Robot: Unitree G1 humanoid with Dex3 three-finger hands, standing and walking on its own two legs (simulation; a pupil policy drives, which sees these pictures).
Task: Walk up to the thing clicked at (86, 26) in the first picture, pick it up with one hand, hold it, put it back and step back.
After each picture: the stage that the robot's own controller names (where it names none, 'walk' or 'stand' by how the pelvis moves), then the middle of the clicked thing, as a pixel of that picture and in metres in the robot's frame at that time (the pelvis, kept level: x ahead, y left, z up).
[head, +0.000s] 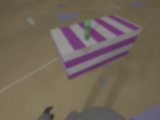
stand; (87, 30) +1.01 +0.10 -0.02
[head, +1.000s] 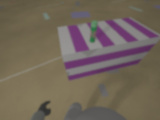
rise first; (93, 32) +0.92 +0.05 +0.00
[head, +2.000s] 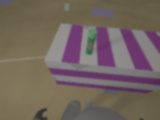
rise first; (90, 43) +0.63 +0.08 +0.02
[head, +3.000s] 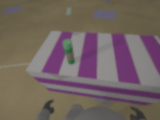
stand; (69, 53) +0.51 +0.23 +0.00
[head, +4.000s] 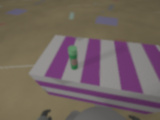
stand; (73, 59) +0.49 +0.19 -0.02
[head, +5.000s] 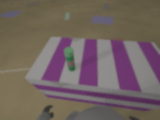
stand; (70, 60) +0.47 +0.20 -0.02
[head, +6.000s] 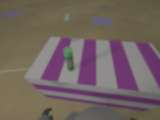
stand; (69, 60) +0.48 +0.21 -0.02
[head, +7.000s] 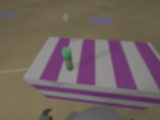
stand; (68, 60) +0.48 +0.22 -0.02
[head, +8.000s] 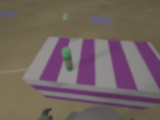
stand; (68, 60) +0.47 +0.22 -0.02
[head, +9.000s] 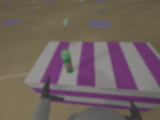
rise first; (67, 62) +0.46 +0.25 -0.02
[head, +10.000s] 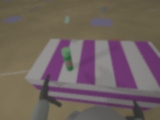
go down; (68, 60) +0.48 +0.25 -0.02
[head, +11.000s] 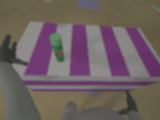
go down; (58, 50) +0.50 +0.23 +0.02
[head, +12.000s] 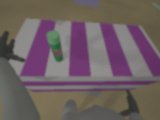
go down; (56, 49) +0.48 +0.23 +0.04
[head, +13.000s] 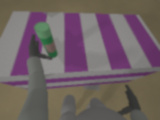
close in; (48, 43) +0.49 +0.25 +0.07
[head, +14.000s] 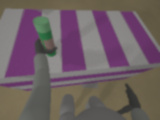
lift; (47, 40) +0.51 +0.24 +0.08
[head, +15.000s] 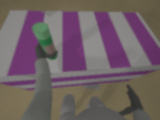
lift; (47, 45) +0.47 +0.24 +0.08
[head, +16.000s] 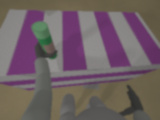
lift; (47, 44) +0.48 +0.24 +0.09
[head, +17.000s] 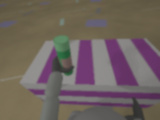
lift; (65, 58) +0.32 +0.17 +0.20
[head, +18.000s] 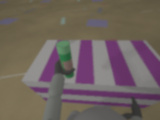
hold; (66, 61) +0.34 +0.17 +0.15
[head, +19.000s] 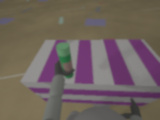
hold; (66, 62) +0.34 +0.17 +0.14
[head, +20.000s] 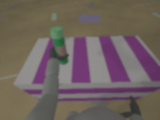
crouch; (60, 47) +0.44 +0.21 +0.17
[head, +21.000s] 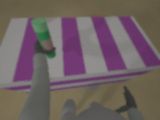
lower; (46, 41) +0.50 +0.25 +0.09
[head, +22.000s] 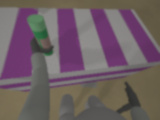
lower; (43, 39) +0.51 +0.25 +0.08
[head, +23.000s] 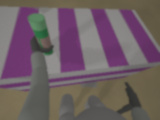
lower; (43, 38) +0.51 +0.25 +0.08
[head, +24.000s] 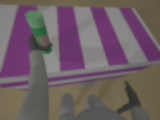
lower; (42, 36) +0.52 +0.25 +0.09
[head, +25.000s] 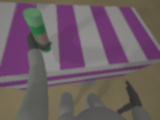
rest; (40, 34) +0.52 +0.25 +0.10
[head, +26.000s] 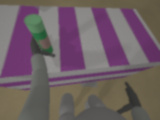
withdraw; (42, 39) +0.50 +0.25 +0.09
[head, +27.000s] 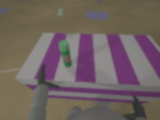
sink last; (66, 55) +0.48 +0.23 +0.03
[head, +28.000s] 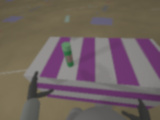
stand; (68, 55) +0.51 +0.25 +0.02
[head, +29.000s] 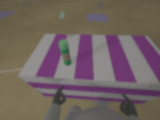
stand; (65, 54) +0.51 +0.25 +0.02
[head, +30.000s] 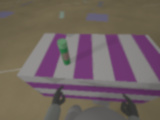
stand; (64, 53) +0.51 +0.25 +0.03
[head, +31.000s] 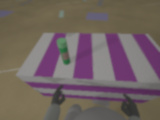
stand; (64, 52) +0.50 +0.25 +0.04
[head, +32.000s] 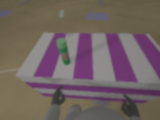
stand; (64, 53) +0.50 +0.25 +0.04
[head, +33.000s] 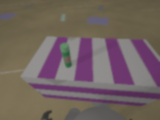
stand; (66, 56) +0.51 +0.25 +0.00
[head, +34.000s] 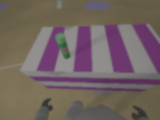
walk; (64, 47) +0.54 +0.26 +0.00
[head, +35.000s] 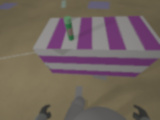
walk; (69, 29) +0.81 +0.29 +0.01
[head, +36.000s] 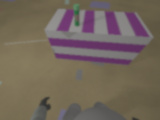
stand; (76, 16) +1.13 +0.25 +0.01
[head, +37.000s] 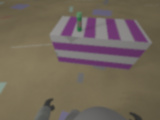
stand; (79, 22) +1.16 +0.24 -0.01
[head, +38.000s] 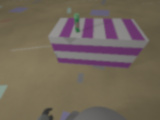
stand; (77, 23) +1.17 +0.26 -0.02
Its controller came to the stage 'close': yes
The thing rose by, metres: 0.20
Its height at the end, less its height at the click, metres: +0.00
